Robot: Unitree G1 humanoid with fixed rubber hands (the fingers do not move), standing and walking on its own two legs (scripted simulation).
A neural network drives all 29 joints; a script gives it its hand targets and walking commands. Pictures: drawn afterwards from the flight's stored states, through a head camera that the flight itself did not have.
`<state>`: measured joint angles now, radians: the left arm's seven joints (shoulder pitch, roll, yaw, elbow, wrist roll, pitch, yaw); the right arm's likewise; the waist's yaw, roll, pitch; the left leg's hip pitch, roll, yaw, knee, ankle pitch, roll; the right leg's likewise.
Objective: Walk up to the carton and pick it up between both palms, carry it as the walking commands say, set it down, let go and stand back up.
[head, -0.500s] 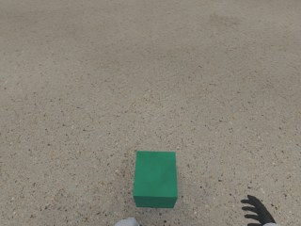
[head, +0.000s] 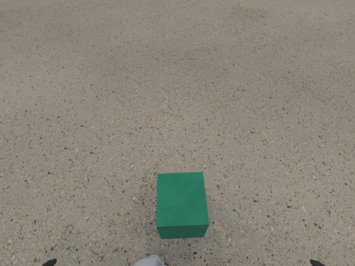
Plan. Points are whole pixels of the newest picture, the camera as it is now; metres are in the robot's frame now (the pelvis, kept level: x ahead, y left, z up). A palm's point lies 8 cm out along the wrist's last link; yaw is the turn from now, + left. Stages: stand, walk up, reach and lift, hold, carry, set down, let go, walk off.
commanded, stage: walk up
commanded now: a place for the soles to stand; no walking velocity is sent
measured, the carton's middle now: (181, 206) +0.44 +0.01 -0.62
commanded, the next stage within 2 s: reach and lift in 1.88 s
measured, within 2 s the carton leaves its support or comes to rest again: neither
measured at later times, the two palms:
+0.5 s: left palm out of the picture +0.03 +0.33 -0.10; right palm out of the picture +0.08 -0.32 -0.10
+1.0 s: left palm out of the picture +0.06 +0.29 -0.09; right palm out of the picture +0.10 -0.32 -0.10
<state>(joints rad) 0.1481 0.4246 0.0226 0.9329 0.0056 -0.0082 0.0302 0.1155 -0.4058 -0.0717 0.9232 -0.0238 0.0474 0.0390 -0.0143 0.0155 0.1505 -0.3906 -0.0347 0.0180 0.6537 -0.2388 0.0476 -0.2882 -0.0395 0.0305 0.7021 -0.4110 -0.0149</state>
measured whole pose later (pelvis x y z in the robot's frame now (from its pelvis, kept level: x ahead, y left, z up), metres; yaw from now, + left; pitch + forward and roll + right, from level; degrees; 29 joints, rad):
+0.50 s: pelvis -0.02 +0.00 +0.00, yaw -1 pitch -2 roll +0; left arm 0.21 0.41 0.03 0.97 0.02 -0.02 0.02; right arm 0.10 -0.41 -0.08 0.90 -0.03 0.04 0.04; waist 0.00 0.02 0.13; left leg -0.40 -0.05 -0.03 0.64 -0.19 0.03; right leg -0.31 -0.02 0.06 0.68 -0.34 0.04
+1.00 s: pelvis -0.01 -0.02 +0.01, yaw +0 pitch -1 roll +0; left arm 0.15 0.38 0.04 1.02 0.02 -0.02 0.00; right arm 0.10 -0.38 -0.03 0.96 -0.01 0.01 0.03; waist 0.01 0.02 0.09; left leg -0.33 -0.03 -0.09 0.52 -0.17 -0.01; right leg -0.23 0.01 0.04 0.56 -0.30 0.01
